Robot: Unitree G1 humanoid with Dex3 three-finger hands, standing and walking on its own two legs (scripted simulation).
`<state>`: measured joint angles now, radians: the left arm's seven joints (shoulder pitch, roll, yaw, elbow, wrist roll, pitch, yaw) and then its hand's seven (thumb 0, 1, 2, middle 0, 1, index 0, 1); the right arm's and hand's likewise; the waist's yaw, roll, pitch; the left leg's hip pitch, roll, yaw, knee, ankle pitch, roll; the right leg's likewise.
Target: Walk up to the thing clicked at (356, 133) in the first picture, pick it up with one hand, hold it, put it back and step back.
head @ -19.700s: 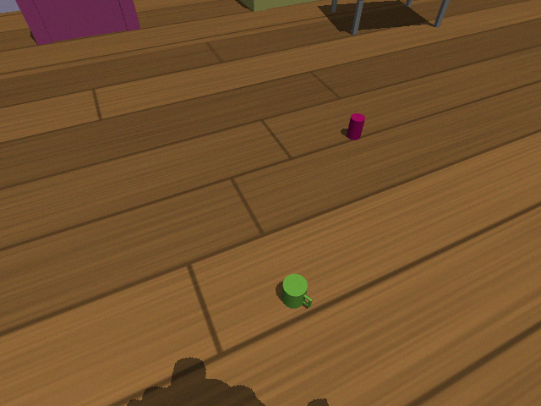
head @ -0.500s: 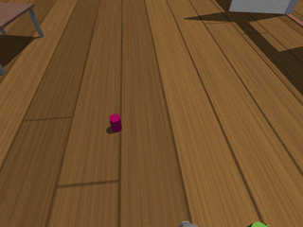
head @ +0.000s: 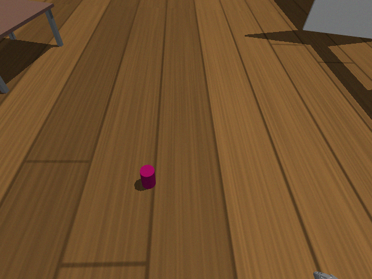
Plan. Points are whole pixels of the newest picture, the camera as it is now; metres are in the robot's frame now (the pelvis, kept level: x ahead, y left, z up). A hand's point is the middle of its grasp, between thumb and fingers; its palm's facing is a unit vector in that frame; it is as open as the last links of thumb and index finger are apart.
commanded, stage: walk up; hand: left
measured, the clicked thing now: (148, 177) +0.79 +0.21 -0.69
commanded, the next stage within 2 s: none
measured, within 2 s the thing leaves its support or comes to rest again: neither
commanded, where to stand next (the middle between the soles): +0.44 -0.01 m, yaw -1 degrees
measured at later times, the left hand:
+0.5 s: hand (84, 234) +0.25 +0.25 -0.11, palm faces -0.04 -0.91 -0.42, open 7.3 cm
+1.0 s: hand (94, 177) +0.43 +0.28 -0.13, palm faces -0.11 -0.92 -0.37, open 7.4 cm
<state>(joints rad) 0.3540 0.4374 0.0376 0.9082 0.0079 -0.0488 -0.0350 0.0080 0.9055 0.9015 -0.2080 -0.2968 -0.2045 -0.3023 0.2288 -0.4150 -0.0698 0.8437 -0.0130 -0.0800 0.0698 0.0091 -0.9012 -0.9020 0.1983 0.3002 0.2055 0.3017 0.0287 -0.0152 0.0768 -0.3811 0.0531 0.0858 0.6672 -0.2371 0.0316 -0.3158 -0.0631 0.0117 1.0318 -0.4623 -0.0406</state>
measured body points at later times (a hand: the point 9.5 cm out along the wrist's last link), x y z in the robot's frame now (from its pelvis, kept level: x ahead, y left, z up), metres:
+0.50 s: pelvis +0.18 -0.02 +0.01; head +0.20 -0.05 +0.46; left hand +0.26 +0.30 -0.08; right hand +0.24 -0.34 -0.12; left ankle +0.21 +0.11 -0.67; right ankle +0.22 -0.15 -0.72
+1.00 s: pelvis +0.34 +0.01 +0.01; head +0.37 +0.02 +0.46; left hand +0.44 +0.33 -0.11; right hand +0.34 -0.31 -0.10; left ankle +0.34 +0.13 -0.72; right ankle +0.44 -0.13 -0.69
